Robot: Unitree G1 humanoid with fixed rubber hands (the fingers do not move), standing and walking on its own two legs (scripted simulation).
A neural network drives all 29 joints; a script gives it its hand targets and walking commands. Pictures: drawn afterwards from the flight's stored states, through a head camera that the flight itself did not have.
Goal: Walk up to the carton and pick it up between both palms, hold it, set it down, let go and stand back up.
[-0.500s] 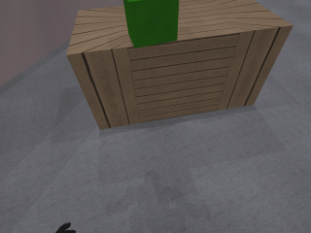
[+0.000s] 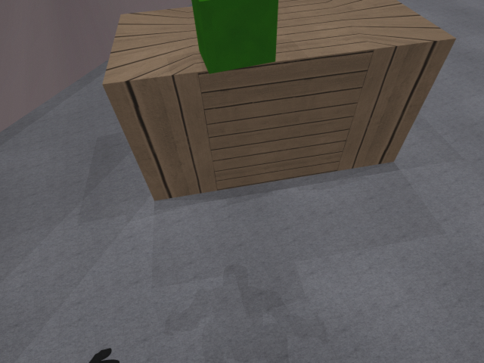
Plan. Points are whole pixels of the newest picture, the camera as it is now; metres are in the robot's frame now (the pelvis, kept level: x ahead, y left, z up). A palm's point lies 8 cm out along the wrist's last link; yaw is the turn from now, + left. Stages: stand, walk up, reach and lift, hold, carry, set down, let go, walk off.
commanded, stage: stand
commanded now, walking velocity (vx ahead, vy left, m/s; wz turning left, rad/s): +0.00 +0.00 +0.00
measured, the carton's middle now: (234, 24) +1.18 +0.08 +0.05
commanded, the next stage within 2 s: walk up in 0.26 s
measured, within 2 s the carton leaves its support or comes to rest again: neither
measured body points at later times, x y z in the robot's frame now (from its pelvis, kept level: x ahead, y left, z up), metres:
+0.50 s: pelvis +0.01 +0.00 +0.00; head +0.00 +0.00 +0.45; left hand +0.10 +0.31 -0.12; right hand +0.09 -0.30 -0.13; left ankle -0.01 +0.15 -0.74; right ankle +0.00 -0.10 -0.75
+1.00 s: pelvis +0.11 +0.01 -0.04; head +0.12 +0.02 +0.40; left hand +0.25 +0.34 -0.14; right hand +0.16 -0.35 -0.12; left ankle +0.04 +0.15 -0.75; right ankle +0.24 -0.13 -0.75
